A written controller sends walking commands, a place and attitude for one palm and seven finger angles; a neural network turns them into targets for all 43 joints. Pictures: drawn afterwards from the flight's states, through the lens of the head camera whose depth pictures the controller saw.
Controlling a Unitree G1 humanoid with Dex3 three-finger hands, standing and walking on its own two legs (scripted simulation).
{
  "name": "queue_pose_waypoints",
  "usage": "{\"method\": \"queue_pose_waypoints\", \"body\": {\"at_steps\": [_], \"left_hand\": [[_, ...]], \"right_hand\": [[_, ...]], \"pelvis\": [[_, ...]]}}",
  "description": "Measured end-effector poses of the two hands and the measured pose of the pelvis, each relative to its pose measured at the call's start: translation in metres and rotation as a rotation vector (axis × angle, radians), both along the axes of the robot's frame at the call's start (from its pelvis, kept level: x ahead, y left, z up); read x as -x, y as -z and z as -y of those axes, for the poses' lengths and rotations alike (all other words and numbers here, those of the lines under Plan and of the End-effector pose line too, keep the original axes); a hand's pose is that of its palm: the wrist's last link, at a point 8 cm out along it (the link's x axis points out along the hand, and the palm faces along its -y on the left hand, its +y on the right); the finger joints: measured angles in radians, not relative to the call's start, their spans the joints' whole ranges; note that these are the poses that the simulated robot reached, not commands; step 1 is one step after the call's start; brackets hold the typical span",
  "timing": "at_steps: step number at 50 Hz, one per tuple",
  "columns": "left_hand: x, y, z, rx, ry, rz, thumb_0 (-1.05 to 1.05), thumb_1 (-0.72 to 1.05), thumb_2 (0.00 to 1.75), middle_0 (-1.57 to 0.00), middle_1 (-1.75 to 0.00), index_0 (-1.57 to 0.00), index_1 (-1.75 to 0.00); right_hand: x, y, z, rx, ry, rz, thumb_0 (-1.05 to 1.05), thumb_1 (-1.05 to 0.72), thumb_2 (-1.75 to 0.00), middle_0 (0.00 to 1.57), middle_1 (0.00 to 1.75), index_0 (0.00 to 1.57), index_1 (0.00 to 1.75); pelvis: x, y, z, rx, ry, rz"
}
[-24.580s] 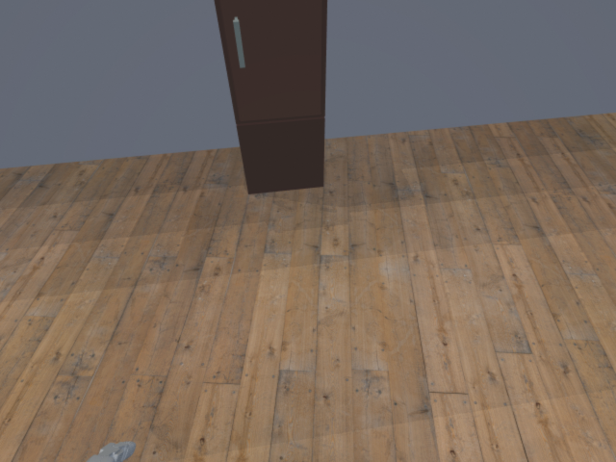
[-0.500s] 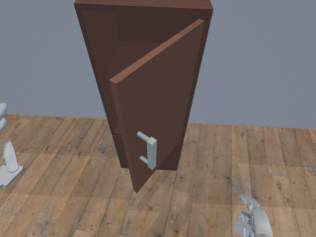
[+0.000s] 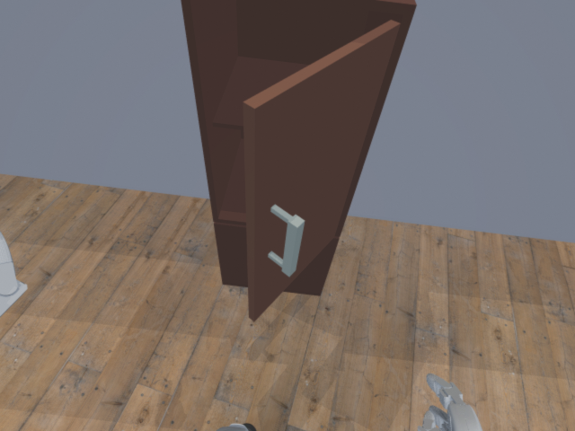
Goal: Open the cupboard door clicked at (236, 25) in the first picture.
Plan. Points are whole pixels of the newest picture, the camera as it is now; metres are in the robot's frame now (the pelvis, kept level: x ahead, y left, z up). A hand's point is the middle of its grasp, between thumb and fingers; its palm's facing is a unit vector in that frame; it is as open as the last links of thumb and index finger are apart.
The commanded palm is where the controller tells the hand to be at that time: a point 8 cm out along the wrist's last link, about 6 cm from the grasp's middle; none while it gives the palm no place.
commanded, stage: step back with the hand held close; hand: left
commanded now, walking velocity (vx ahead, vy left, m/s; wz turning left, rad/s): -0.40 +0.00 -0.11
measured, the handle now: (283, 242) +0.42 +0.03 -0.02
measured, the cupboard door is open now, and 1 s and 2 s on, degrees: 56 56 56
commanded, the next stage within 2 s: stop stepping back and stand still in 0.60 s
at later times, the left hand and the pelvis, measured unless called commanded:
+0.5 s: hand out of the picture +0.10 +0.22 +0.17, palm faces +0.27 -0.83 -0.48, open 7.4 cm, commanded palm +0.04 +0.26 +0.18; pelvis -0.13 -0.02 +0.01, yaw -6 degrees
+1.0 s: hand out of the picture -0.10 +0.24 +0.15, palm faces +0.48 -0.77 -0.42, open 7.5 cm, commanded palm -0.16 +0.26 +0.18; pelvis -0.29 -0.04 +0.00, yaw +1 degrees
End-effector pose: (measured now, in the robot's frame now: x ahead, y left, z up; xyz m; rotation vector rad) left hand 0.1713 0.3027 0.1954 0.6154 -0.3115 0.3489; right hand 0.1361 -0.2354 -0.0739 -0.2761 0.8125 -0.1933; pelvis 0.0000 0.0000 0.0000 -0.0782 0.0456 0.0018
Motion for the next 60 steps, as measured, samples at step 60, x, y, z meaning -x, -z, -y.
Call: {"method": "queue_pose_waypoints", "body": {"at_steps": [60], "left_hand": [[0.328,-0.007,0.062,0.024,-0.024,0.05,0.02,0.88,0.9,-0.21,-0.31,-0.21,-0.3]], "right_hand": [[0.325,0.007,0.038,-0.093,-0.026,0.097,0.01,-0.9,-0.9,0.21,0.3,0.21,0.3]], "pelvis": [[0.314,0.001,0.053,-0.091,0.012,0.068]]}}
